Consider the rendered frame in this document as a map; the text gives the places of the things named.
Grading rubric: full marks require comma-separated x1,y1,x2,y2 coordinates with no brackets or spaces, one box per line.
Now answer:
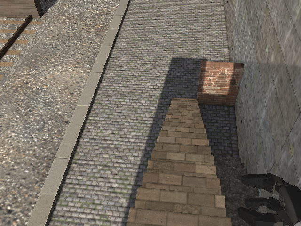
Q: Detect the stairs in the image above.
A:
126,98,232,226

